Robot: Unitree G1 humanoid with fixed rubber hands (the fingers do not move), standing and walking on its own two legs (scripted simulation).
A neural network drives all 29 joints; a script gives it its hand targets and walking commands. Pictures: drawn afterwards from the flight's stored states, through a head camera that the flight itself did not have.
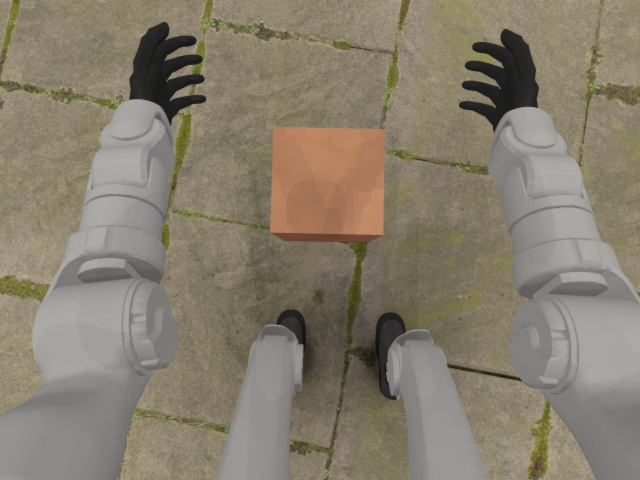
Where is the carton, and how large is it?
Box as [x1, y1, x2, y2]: [270, 127, 384, 242]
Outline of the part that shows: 273,127 270,232 283,240 367,242 382,234 384,129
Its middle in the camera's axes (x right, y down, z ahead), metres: +0.02 -0.11 +0.84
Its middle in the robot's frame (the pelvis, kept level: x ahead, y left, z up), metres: +0.51 +0.03 -0.52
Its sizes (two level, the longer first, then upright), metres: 0.210 0.200 0.250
